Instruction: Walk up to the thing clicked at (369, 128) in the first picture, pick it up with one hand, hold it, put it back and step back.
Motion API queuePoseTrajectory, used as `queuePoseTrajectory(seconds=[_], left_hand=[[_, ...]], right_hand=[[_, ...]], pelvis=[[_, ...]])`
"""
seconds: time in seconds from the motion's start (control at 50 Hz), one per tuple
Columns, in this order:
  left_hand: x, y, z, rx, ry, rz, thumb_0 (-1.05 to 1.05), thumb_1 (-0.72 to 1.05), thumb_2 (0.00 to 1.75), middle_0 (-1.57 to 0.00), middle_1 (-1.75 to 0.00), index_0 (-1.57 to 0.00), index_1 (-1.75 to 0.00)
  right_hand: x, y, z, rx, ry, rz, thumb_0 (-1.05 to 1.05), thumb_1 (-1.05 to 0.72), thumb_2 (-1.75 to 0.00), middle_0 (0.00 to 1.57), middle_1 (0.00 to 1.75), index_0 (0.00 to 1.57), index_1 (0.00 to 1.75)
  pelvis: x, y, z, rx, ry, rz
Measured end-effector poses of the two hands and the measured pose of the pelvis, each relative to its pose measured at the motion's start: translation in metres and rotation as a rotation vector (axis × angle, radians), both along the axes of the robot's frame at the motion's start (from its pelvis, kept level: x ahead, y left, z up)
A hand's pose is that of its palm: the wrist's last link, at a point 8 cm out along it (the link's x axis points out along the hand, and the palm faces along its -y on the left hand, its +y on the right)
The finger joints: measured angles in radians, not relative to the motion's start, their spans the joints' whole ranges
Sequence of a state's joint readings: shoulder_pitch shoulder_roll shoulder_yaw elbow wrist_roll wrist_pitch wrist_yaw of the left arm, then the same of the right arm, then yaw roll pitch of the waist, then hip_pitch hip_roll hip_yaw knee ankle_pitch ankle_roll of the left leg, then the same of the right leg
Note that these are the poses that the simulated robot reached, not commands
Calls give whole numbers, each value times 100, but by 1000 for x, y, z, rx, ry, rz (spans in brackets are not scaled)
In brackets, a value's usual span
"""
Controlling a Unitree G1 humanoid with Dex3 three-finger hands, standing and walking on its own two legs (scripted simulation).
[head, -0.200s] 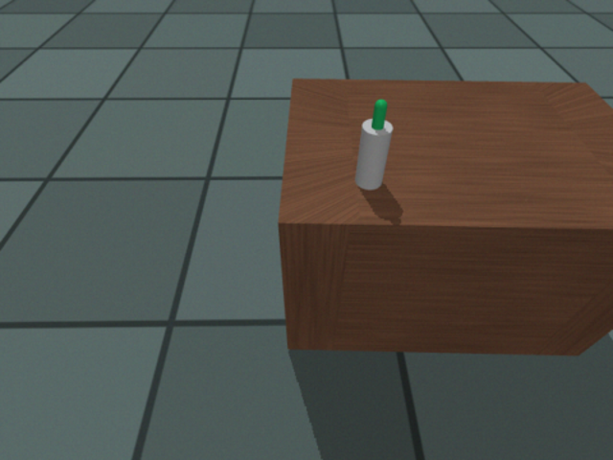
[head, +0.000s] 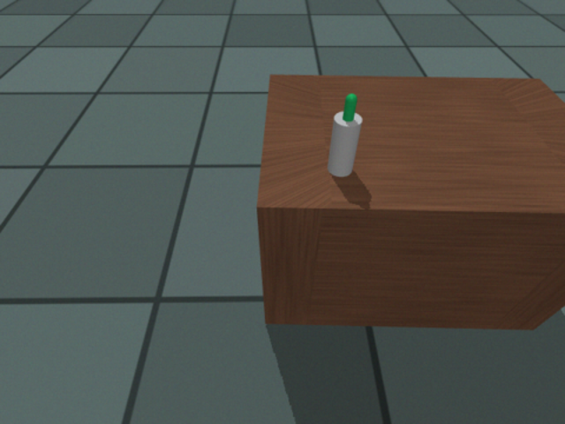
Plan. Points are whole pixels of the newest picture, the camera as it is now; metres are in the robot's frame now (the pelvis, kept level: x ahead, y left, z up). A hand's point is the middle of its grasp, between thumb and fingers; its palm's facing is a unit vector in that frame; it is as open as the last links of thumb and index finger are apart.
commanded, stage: stand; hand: right
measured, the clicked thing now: (345, 135) +0.76 -0.16 -0.02
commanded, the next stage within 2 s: walk up in 0.92 s
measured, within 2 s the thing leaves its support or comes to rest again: neither
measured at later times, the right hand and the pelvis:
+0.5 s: hand out of the picture +0.07 -0.25 -0.16, palm faces -0.03 +0.94 -0.34, open 7.4 cm; pelvis +0.00 +0.00 +0.00, yaw +0 degrees
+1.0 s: hand out of the picture +0.08 -0.26 -0.16, palm faces -0.04 +0.94 -0.33, open 7.4 cm; pelvis +0.01 +0.00 +0.00, yaw +0 degrees
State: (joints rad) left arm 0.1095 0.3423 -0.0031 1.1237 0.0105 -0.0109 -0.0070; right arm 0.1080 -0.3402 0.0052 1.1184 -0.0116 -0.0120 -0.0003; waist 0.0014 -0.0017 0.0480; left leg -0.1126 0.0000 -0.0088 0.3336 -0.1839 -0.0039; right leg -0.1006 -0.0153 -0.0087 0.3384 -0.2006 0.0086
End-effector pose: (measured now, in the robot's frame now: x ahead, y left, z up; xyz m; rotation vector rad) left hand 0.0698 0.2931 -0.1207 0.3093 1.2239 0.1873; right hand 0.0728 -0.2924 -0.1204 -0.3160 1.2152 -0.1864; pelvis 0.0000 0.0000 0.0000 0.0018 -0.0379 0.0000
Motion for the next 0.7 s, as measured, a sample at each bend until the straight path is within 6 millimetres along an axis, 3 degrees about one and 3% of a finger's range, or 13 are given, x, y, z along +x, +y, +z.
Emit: queuePoseTrajectory(seconds=[0.7], left_hand=[[-3,1,1,2,12,8,1,90,89,-21,-30,-21,-30]], right_hand=[[-1,-2,0,-2,12,-1,1,-90,-90,21,30,20,30]], pelvis=[[3,-1,1,1,0,2]])
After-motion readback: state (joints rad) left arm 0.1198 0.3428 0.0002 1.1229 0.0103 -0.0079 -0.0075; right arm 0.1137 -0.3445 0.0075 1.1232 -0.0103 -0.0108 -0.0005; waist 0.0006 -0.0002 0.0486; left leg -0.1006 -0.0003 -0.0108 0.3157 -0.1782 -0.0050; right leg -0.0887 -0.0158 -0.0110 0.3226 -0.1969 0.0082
